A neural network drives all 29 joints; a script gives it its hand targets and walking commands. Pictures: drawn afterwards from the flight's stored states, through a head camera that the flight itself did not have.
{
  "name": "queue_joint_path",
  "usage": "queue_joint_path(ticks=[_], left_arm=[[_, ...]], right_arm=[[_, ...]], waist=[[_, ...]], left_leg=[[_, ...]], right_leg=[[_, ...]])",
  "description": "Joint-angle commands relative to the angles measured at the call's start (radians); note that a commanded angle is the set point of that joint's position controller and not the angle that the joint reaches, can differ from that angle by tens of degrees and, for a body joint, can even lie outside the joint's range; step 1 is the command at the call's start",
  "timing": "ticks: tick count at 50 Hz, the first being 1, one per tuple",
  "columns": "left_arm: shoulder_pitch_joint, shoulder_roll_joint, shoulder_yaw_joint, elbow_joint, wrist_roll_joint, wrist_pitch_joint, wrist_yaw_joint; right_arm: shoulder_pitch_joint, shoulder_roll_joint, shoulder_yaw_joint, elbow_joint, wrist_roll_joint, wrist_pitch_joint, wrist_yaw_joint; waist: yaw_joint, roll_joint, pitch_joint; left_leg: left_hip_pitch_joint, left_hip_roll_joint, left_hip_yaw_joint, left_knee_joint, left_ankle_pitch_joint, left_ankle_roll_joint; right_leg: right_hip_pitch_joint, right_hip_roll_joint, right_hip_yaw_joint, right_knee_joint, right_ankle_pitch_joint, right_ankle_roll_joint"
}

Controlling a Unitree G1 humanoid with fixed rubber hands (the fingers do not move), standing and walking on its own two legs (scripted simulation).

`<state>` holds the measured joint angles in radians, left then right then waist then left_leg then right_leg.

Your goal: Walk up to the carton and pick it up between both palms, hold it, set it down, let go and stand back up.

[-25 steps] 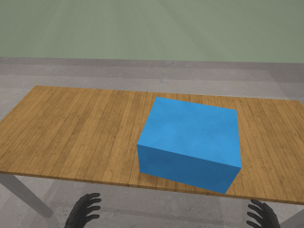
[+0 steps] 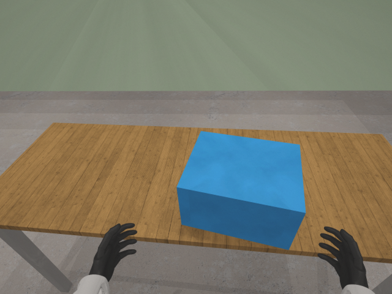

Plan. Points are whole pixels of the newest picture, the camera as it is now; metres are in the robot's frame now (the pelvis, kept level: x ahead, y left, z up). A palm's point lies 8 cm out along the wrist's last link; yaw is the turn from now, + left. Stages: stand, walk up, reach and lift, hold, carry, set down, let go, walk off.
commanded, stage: reach and lift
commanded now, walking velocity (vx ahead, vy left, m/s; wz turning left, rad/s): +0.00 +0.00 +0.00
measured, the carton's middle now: (240, 184) +0.44 -0.09 -0.03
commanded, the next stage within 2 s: none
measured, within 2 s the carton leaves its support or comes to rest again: neither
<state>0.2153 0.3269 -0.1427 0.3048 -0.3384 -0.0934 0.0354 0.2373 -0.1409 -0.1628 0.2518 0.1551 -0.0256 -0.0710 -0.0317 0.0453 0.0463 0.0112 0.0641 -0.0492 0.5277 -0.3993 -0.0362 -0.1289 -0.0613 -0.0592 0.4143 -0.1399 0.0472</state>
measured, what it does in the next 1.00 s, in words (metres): stands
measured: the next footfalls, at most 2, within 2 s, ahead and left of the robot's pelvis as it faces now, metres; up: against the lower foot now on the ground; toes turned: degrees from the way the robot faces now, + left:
none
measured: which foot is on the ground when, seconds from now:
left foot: down 0.00-1.00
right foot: down 0.00-1.00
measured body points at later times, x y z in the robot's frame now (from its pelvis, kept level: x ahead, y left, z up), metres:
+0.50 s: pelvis +0.00 -0.03 +0.00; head +0.01 -0.03 +0.45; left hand +0.30 +0.18 +0.03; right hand +0.25 -0.28 +0.03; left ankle -0.06 +0.14 -0.73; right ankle +0.06 -0.17 -0.73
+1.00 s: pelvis +0.00 +0.00 +0.01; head +0.03 -0.01 +0.45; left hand +0.40 +0.15 +0.07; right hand +0.30 -0.31 +0.08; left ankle -0.06 +0.14 -0.73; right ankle +0.06 -0.17 -0.73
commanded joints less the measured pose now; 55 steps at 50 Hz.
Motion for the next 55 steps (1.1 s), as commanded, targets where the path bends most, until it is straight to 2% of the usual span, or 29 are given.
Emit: queue_joint_path(ticks=[1, 2, 5, 6, 8, 11, 12, 16, 19, 21, 23, 25, 27, 28, 29, 30, 31, 36, 37, 40, 45, 46, 47, 49, 50, 51, 52, 53, 55], left_arm=[[-0.295, 0.145, 0.079, -0.261, -0.021, -0.016, -0.007], [-0.246, 0.14, 0.08, -0.223, -0.019, -0.001, -0.014], [-0.28, 0.163, 0.122, -0.178, -0.008, 0.047, -0.038], [-0.366, 0.182, 0.125, -0.28, -0.03, 0.053, -0.036], [-0.343, 0.201, 0.123, -0.292, -0.031, 0.066, -0.032], [-0.313, 0.207, 0.132, -0.307, -0.037, 0.054, -0.038], [-0.402, 0.214, 0.138, -0.294, -0.046, 0.052, -0.037], [-0.488, 0.254, 0.129, -0.254, -0.07, 0.05, -0.039], [-0.566, 0.283, 0.114, -0.249, -0.107, 0.076, -0.039], [-0.585, 0.323, 0.123, -0.26, -0.128, 0.075, -0.041], [-0.553, 0.304, 0.121, -0.228, -0.131, 0.09, -0.045], [-0.586, 0.318, 0.128, -0.218, -0.12, 0.102, -0.047], [-0.562, 0.298, 0.144, -0.249, -0.1, 0.123, -0.048], [-0.684, 0.321, 0.147, -0.211, -0.099, 0.135, -0.058], [-0.587, 0.283, 0.14, -0.211, -0.088, 0.14, -0.059], [-0.653, 0.3, 0.145, -0.193, -0.089, 0.156, -0.063], [-0.636, 0.274, 0.147, -0.195, -0.082, 0.167, -0.063], [-0.822, 0.293, 0.146, -0.214, -0.084, 0.221, -0.039], [-0.872, 0.296, 0.127, -0.216, -0.096, 0.227, -0.03], [-0.885, 0.281, 0.126, -0.175, -0.106, 0.237, -0.018], [-1.061, 0.274, 0.13, -0.126, -0.095, 0.254, -0.016], [-1.021, 0.282, 0.154, -0.099, -0.081, 0.261, -0.019], [-1.039, 0.275, 0.145, -0.032, -0.083, 0.279, -0.028], [-1.078, 0.271, 0.169, -0.08, -0.067, 0.285, -0.031], [-1.073, 0.275, 0.181, -0.053, -0.046, 0.286, -0.029], [-1.183, 0.29, 0.19, -0.044, -0.058, 0.295, -0.03], [-1.066, 0.279, 0.211, -0.022, -0.025, 0.295, -0.03], [-1.227, 0.306, 0.206, -0.015, -0.047, 0.308, -0.032], [-1.194, 0.299, 0.193, 0.001, -0.057, 0.301, -0.03]], right_arm=[[-0.27, -0.17, -0.056, -0.301, 0.009, 0.016, -0.017], [-0.197, -0.146, -0.02, -0.243, 0.021, 0.038, -0.022], [-0.246, -0.165, -0.022, -0.266, 0.018, 0.086, -0.036], [-0.298, -0.171, -0.018, -0.316, 0.024, 0.098, -0.039], [-0.309, -0.186, -0.02, -0.4, 0.034, 0.09, -0.048], [-0.239, -0.156, -0.012, -0.409, 0.03, 0.086, -0.05], [-0.301, -0.153, -0.006, -0.377, 0.028, 0.089, -0.044], [-0.361, -0.169, -0.005, -0.405, 0.04, 0.113, -0.044], [-0.432, -0.19, -0.018, -0.413, 0.057, 0.141, -0.054], [-0.427, -0.181, -0.001, -0.463, 0.056, 0.157, -0.063], [-0.421, -0.185, 0.027, -0.429, 0.072, 0.162, -0.063], [-0.446, -0.203, 0.033, -0.401, 0.083, 0.16, -0.069], [-0.399, -0.22, 0.019, -0.393, 0.093, 0.154, -0.065], [-0.499, -0.251, 0.006, -0.368, 0.08, 0.157, -0.07], [-0.394, -0.217, 0.028, -0.341, 0.1, 0.158, -0.07], [-0.452, -0.251, -0.002, -0.361, 0.096, 0.156, -0.073], [-0.438, -0.248, 0.012, -0.308, 0.097, 0.166, -0.068], [-0.619, -0.325, -0.043, -0.346, 0.121, 0.167, -0.051], [-0.649, -0.325, -0.044, -0.362, 0.128, 0.172, -0.045], [-0.694, -0.337, -0.031, -0.344, 0.121, 0.165, -0.022], [-0.822, -0.412, -0.056, -0.187, 0.141, 0.166, 0.01], [-0.795, -0.407, -0.018, -0.154, 0.16, 0.17, 0.012], [-0.82, -0.444, -0.026, -0.103, 0.158, 0.173, 0.015], [-0.879, -0.441, -0.032, -0.122, 0.157, 0.155, 0.022], [-0.888, -0.445, -0.016, -0.096, 0.174, 0.147, 0.029], [-0.993, -0.469, -0.025, -0.1, 0.176, 0.148, 0.026], [-0.89, -0.439, -0.016, -0.046, 0.16, 0.137, 0.029], [-1.043, -0.488, -0.04, -0.099, 0.162, 0.13, 0.023], [-1.009, -0.467, -0.017, -0.085, 0.182, 0.123, 0.025]], waist=[[-0.017, -0.005, -0.071], [-0.017, 0.011, -0.038], [-0.022, -0.028, -0.022], [-0.018, -0.036, -0.061], [-0.019, -0.025, -0.13], [-0.015, -0.038, -0.223], [-0.016, -0.022, -0.223], [-0.03, -0.052, -0.247], [-0.047, -0.045, -0.286], [-0.035, -0.042, -0.361], [-0.032, -0.065, -0.395], [-0.039, -0.014, -0.403], [-0.046, -0.025, -0.426], [-0.053, -0.032, -0.399], [-0.039, -0.03, -0.397], [-0.061, -0.037, -0.395], [-0.055, -0.029, -0.354], [-0.06, -0.004, -0.404], [-0.079, 0.022, -0.46], [-0.061, -0.003, -0.513], [-0.081, 0.032, -0.537], [-0.049, 0.039, -0.523], [-0.067, -0.012, -0.514], [-0.061, -0.022, -0.617], [-0.035, 0.007, -0.579], [-0.062, -0.01, -0.59], [-0.047, -0.023, -0.587], [-0.07, -0.04, -0.638], [-0.074, -0.06, -0.657]], left_leg=[[-0.545, -0.062, 0.029, -0.247, 0.169, -0.029], [-0.56, -0.058, 0.033, -0.249, 0.181, -0.023], [-0.556, -0.073, 0.032, -0.252, 0.149, -0.012], [-0.562, -0.074, 0.034, -0.252, 0.145, -0.005], [-0.545, -0.085, 0.041, -0.239, 0.22, -0.016], [-0.473, -0.082, 0.046, -0.23, 0.29, -0.019], [-0.482, -0.08, 0.043, -0.223, 0.304, -0.021], [-0.531, -0.088, 0.048, -0.23, 0.16, 0.007], [-0.542, -0.099, 0.048, -0.224, 0.17, 0.015], [-0.539, -0.097, 0.057, -0.204, 0.181, 0.025], [-0.515, -0.106, 0.053, -0.191, 0.251, 0.024], [-0.502, -0.107, 0.056, -0.19, 0.302, 0.012], [-0.457, -0.104, 0.048, -0.188, 0.361, 0.0], [-0.473, -0.108, 0.046, -0.186, 0.326, 0.0], [-0.441, -0.103, 0.052, -0.186, 0.362, -0.001], [-0.444, -0.111, 0.055, -0.185, 0.345, 0.0], [-0.443, -0.101, 0.049, -0.194, 0.339, 0.001], [-0.421, -0.101, 0.059, -0.205, 0.347, -0.017], [-0.421, -0.105, 0.061, -0.2, 0.339, -0.02], [-0.381, -0.091, 0.059, -0.177, 0.436, -0.024], [-0.313, -0.08, 0.051, -0.165, 0.498, -0.042], [-0.321, -0.091, 0.065, -0.179, 0.482, -0.038], [-0.323, -0.086, 0.061, -0.176, 0.505, -0.031], [-0.274, -0.082, 0.055, -0.161, 0.601, -0.032], [-0.281, -0.091, 0.066, -0.162, 0.629, -0.043], [-0.316, -0.096, 0.07, -0.164, 0.573, -0.036], [-0.291, -0.1, 0.074, -0.163, 0.609, -0.029], [-0.329, -0.108, 0.081, -0.156, 0.568, -0.029], [-0.351, -0.116, 0.088, -0.156, 0.537, -0.018]], right_leg=[[0.372, 0.09, 0.067, -0.004, 0.064, -0.098], [0.398, 0.085, 0.06, 0.003, 0.091, -0.094], [0.395, 0.083, 0.06, -0.017, 0.073, -0.077], [0.391, 0.078, 0.069, -0.012, 0.069, -0.076], [0.399, 0.083, 0.069, -0.005, 0.139, -0.067], [0.412, 0.083, 0.073, 0.002, 0.205, -0.07], [0.405, 0.08, 0.073, 0.003, 0.214, -0.064], [0.381, 0.081, 0.068, 0.006, 0.108, -0.051], [0.392, 0.078, 0.076, 0.013, 0.138, -0.048], [0.387, 0.072, 0.087, 0.028, 0.156, -0.04], [0.4, 0.076, 0.086, 0.032, 0.24, -0.036], [0.397, 0.077, 0.085, 0.035, 0.292, -0.029], [0.403, 0.093, 0.07, 0.033, 0.335, -0.027], [0.373, 0.088, 0.074, 0.023, 0.312, -0.032], [0.391, 0.093, 0.077, 0.024, 0.329, -0.035], [0.368, 0.098, 0.075, 0.01, 0.323, -0.032], [0.364, 0.103, 0.067, -0.001, 0.293, -0.032], [0.319, 0.111, 0.052, -0.003, 0.282, -0.045], [0.322, 0.111, 0.053, -0.008, 0.277, -0.048], [0.288, 0.121, 0.041, -0.002, 0.322, -0.052], [0.194, 0.135, 0.029, -0.019, 0.293, -0.068], [0.226, 0.126, 0.031, -0.025, 0.315, -0.058], [0.224, 0.13, 0.033, -0.021, 0.352, -0.063], [0.241, 0.145, 0.02, -0.022, 0.415, -0.05], [0.232, 0.144, 0.021, -0.022, 0.408, -0.051], [0.235, 0.136, 0.025, -0.031, 0.394, -0.054], [0.252, 0.139, 0.02, -0.022, 0.438, -0.043], [0.273, 0.133, 0.023, -0.022, 0.449, -0.046], [0.306, 0.128, 0.029, -0.001, 0.494, -0.037]])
